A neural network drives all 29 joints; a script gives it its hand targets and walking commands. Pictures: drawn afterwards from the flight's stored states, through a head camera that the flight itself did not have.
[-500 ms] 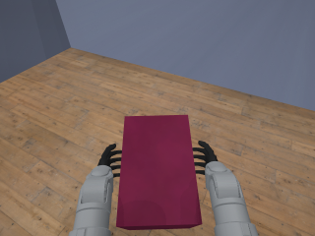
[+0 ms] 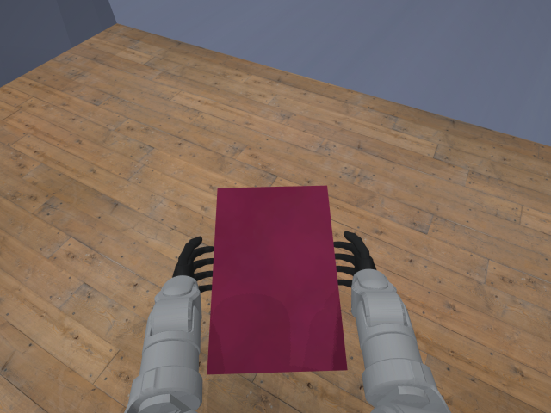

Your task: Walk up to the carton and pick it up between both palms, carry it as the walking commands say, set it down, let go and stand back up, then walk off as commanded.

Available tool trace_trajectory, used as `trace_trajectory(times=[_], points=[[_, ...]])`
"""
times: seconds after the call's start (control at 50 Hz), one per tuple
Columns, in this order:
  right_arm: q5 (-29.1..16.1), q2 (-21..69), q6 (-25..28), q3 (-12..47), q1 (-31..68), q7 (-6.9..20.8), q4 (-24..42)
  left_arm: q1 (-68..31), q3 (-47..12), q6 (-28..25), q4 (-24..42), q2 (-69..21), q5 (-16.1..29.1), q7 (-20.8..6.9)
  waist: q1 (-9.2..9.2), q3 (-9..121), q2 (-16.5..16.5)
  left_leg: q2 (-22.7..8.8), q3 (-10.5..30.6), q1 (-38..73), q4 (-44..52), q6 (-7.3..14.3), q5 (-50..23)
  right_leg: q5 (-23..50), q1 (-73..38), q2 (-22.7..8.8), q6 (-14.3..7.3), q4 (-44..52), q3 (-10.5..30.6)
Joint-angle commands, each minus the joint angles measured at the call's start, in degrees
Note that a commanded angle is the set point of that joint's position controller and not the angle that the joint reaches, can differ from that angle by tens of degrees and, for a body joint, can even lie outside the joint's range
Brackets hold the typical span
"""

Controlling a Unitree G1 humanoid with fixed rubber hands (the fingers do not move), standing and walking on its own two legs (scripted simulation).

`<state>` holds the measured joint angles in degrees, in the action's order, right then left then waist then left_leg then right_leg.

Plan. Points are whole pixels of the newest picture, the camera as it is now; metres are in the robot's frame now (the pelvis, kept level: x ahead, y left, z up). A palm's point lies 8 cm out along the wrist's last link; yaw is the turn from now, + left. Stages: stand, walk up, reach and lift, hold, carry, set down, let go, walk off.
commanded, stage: set down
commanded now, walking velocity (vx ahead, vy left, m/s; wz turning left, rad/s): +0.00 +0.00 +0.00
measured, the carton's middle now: (274, 284) +0.35 +0.03 -0.09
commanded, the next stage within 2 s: none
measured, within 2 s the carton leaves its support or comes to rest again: neither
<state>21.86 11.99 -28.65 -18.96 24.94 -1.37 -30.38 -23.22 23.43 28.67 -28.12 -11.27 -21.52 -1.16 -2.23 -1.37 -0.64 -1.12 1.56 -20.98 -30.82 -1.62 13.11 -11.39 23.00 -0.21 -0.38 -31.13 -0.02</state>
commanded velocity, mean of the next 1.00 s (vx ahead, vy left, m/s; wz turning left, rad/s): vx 0.00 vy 0.00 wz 0.00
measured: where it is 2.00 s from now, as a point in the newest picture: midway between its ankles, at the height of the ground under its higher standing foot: outside the picture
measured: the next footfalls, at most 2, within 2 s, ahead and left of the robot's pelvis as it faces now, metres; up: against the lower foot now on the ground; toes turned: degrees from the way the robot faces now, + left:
none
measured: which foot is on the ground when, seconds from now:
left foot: down 0.00-1.00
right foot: down 0.00-1.00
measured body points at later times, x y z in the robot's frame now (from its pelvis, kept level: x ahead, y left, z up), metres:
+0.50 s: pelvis -0.04 +0.01 -0.06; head +0.14 +0.01 +0.36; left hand +0.34 +0.17 -0.12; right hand +0.36 -0.10 -0.12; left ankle +0.03 +0.14 -0.73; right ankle +0.05 -0.12 -0.73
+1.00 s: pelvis -0.03 +0.00 -0.13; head +0.19 -0.01 +0.26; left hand +0.37 +0.17 -0.22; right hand +0.40 -0.11 -0.21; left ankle +0.03 +0.14 -0.73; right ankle +0.05 -0.12 -0.73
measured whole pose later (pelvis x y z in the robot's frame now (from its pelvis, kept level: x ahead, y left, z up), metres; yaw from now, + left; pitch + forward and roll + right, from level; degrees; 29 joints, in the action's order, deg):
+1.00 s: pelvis -0.03 +0.00 -0.13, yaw +1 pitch +38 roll +2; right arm 19.7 12.9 -16.0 -23.6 41.4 -8.2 -30.8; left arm -38.2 28.1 17.0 -30.2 -8.6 -15.8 1.1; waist -1.6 10.0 0.7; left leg 0.3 2.3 -84.4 -70.6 -2.8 23.8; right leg -21.7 86.8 0.5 -0.2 -70.9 1.6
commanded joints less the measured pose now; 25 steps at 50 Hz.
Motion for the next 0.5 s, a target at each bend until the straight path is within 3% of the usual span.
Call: trace_trajectory(times=[0.0,0.02,0.04,0.06,0.1,0.12,0.14,0.18,0.2,0.24,0.26,0.28,0.3,0.32,0.34,0.36,0.38,0.4,0.42,0.44,0.48], points=[[-10.97,53.81,7.3,25.49,27.55,14.03,-1.36,-31.87,-27.43,-7.31,-1.03,-51.75,10.23,-13.35,0.56,27.9,0.22,7.58,1.37,-2.2,-0.37,2.7,-11.48,13.92,-9.38,5.97,-0.33,-0.27,3.97],[-10.64,55.4,7.51,27.14,25.76,14.04,-2.32,-30.35,-28.54,-8.34,-0.51,-52.34,10.87,-13.12,0.05,31.17,2.19,7.81,1.49,-2.02,-1.78,2.31,-14.64,17.66,-10.25,6.38,-0.12,-1.86,3.75],[-11.75,55.36,8.76,28.79,27.01,13.74,-0.95,-27.83,-27.76,-8.93,-1.91,-50.82,9.45,-12.83,-2.57,32.07,1.49,8.21,1.05,-5.21,-1.97,2.42,-16.15,20.24,-11.1,6.18,0.29,-2.2,4.09],[-11.8,55.33,9.83,29.14,27.37,13.21,0.75,-29.49,-30.3,-10.1,-0.41,-50.97,11.32,-13.14,0.18,35.58,3.08,7.77,2.0,-4.2,-2.65,2.87,-17.34,21.58,-11.0,6.13,0.37,-2.72,4.52],[-10.01,54.33,10.9,28.47,25.62,13.38,-2.79,-32.25,-29.84,-11.79,0.97,-50.66,10.7,-12.85,-0.17,35.19,0.75,8.38,1.34,-7.04,-4.37,1.95,-14.66,18.91,-6.62,6.22,0.14,-4.12,4.42],[-9.73,53.64,11.54,28.24,25.06,13.36,-4.33,-34.22,-31.66,-12.4,2.07,-51.22,11.08,-13.03,0.86,37.24,0.35,8.28,1.45,-7.6,-4.29,1.97,-13.73,17.19,-5.15,6.64,-0.04,-4.69,3.92],[-9.2,53.09,12.29,28.36,26.45,13.1,-3.5,-31.11,-29.93,-12.57,-0.32,-49.69,9.28,-12.68,-0.57,36.1,0.05,8.12,1.97,-9.38,-5.3,2.26,-13.86,16.5,-2.11,6.19,-0.23,-5.52,4.55],[-8.11,51.42,13.15,24.64,27.57,13.09,-5.87,-32.4,-28.87,-12.53,-4.06,-50.05,9.07,-12.14,1.63,33.95,-0.47,8.29,1.39,-12.62,-6.69,2.03,-7.71,10.17,0.73,6.38,-0.68,-6.42,4.12],[-8.14,50.65,13.61,25.8,27.39,13.61,-6.26,-32.57,-28.93,-13.19,-1.53,-50.96,8.6,-12.12,0.43,34.35,-2.47,8.4,1.24,-11.66,-6.15,1.61,-8.11,9.5,3.02,7.16,-0.8,-7.33,2.95],[-8.56,52.6,14.26,27.28,32.26,13.88,-3.86,-33.68,-28.61,-14.03,-2.44,-49.85,8.36,-12.33,-0.22,38.15,-0.6,8.35,1.11,-13.89,-8.64,2.01,-8.43,10.22,3.77,7.27,-0.61,-8.83,3.57],[-9.5,50.69,14.96,28.34,34.78,13.95,-2.23,-35.22,-30.26,-14.09,-2.54,-52.19,9.24,-12.85,0.33,40.76,-2.03,8.32,0.76,-15.59,-9.8,1.97,-7.98,9.4,3.48,7.32,-0.75,-10.06,3.04],[-8.37,51.15,14.56,26.99,35.29,13.71,-4.3,-37.11,-29.33,-14.39,-4.11,-52.3,9.7,-12.69,2.27,38.55,0.57,8.42,1.35,-18.24,-10.68,2.29,-4.06,6.77,5.36,7.0,-0.54,-10.62,3.48],[-6.54,52.0,14.79,24.79,31.92,13.97,-7.3,-41.61,-32.11,-15.08,-1.4,-52.8,11.01,-12.82,5.79,39.21,0.92,8.01,1.7,-18.29,-10.43,2.02,-5.92,8.86,8.12,7.83,-0.43,-11.86,1.86],[-7.36,50.95,14.67,26.56,35.55,14.39,-5.97,-42.67,-31.04,-15.06,0.15,-51.7,11.03,-12.83,1.85,42.33,0.4,8.48,0.8,-18.86,-11.72,1.33,-3.41,4.63,8.73,7.91,-0.89,-13.1,2.16],[-8.53,52.47,14.96,28.19,36.42,14.81,-4.23,-39.92,-32.55,-14.79,-1.49,-54.85,11.11,-12.26,1.78,47.0,-0.71,8.44,1.78,-16.36,-12.6,1.26,-5.97,6.4,8.64,8.07,-1.04,-14.87,1.7],[-8.02,52.35,14.59,28.26,37.15,15.14,-5.25,-41.11,-31.2,-14.98,-0.73,-51.42,9.9,-12.15,0.2,45.23,-0.27,8.35,1.79,-19.72,-13.06,1.53,-4.56,4.6,11.68,7.93,-1.08,-15.3,1.92],[-7.46,52.7,13.83,27.53,34.94,15.77,-8.13,-41.83,-30.68,-14.67,-0.26,-51.82,9.98,-12.31,1.27,44.87,0.28,8.55,0.79,-19.72,-13.86,1.37,-3.7,3.65,13.69,8.26,-1.1,-15.51,1.55],[-8.24,52.95,13.61,28.23,37.97,15.84,-6.3,-39.78,-29.64,-14.02,-2.0,-51.91,8.74,-12.31,-0.46,44.22,-1.05,8.55,0.29,-23.4,-14.19,1.53,-1.53,2.03,11.83,7.89,-1.05,-16.0,1.99],[-8.61,52.99,13.81,28.44,39.64,15.93,-5.21,-41.22,-30.09,-14.03,-2.55,-52.76,8.92,-12.7,-0.3,47.45,-0.44,8.76,0.5,-22.11,-15.49,1.89,-0.97,1.09,14.53,8.24,-0.75,-17.06,1.8],[-7.93,54.39,13.74,27.38,38.01,15.97,-7.35,-42.4,-30.92,-14.22,-0.86,-53.14,9.21,-12.4,0.5,48.61,-1.71,8.82,1.2,-24.6,-16.63,1.91,-3.45,3.55,14.66,8.12,-1.17,-18.52,2.06],[-8.15,54.95,13.52,27.76,37.79,16.13,-6.69,-45.63,-32.95,-14.12,0.73,-52.6,10.94,-13.15,2.79,52.06,-0.76,8.8,-0.06,-23.32,-17.85,1.05,-3.35,3.91,16.74,8.96,-0.6,-19.32,0.88]])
